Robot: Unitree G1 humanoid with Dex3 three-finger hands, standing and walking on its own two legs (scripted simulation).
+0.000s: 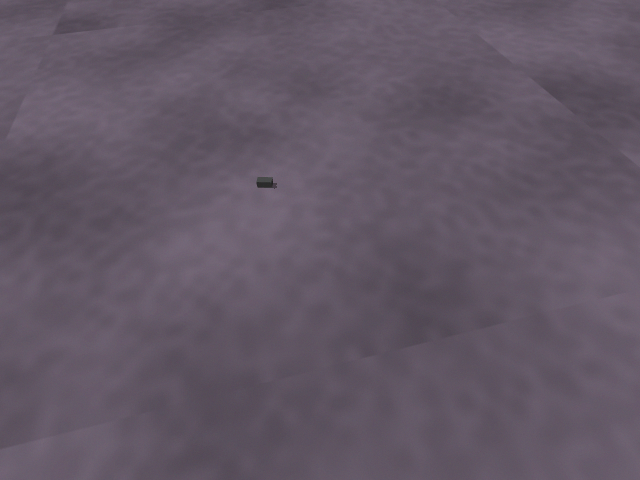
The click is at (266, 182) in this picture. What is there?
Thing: small brick
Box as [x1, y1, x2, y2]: [256, 177, 272, 187]
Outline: 257,177 257,186 271,187 271,177
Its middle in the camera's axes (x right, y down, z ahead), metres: -0.25 -0.28 +1.86
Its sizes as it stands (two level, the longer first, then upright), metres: 0.070 0.037 0.032
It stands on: the floor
